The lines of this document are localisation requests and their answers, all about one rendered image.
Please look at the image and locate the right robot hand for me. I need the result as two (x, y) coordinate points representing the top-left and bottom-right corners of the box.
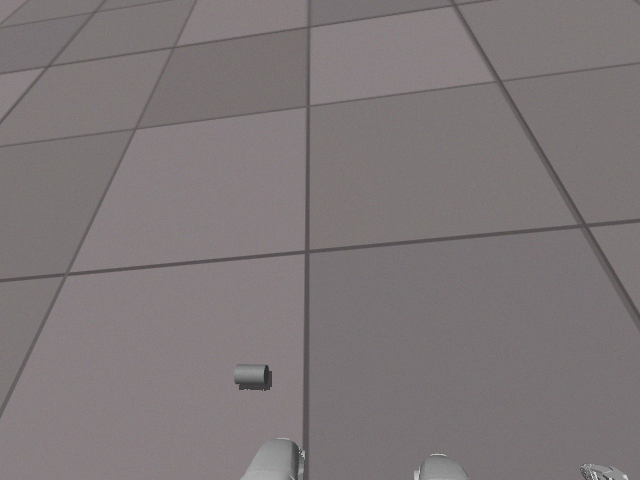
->
(580, 464), (628, 480)

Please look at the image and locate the can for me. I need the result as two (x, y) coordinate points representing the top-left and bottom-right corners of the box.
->
(234, 365), (269, 385)

